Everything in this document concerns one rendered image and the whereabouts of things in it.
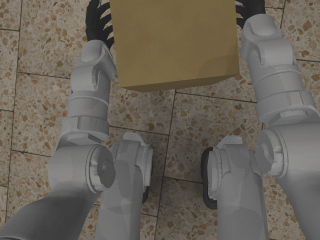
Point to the robot right shin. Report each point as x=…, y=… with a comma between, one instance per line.
x=236, y=139

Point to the carton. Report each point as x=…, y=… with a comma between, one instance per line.
x=174, y=44

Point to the left robot forearm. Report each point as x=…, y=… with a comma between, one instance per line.
x=90, y=86

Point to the robot left foot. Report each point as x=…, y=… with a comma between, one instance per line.
x=145, y=194

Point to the right robot forearm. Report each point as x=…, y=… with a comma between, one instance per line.
x=275, y=75

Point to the robot left hand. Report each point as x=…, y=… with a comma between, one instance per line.
x=95, y=26

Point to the robot right upper arm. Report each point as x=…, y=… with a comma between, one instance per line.
x=291, y=154

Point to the robot right hand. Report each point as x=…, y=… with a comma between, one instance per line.
x=250, y=8

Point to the robot left upper arm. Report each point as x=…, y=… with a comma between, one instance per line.
x=77, y=174

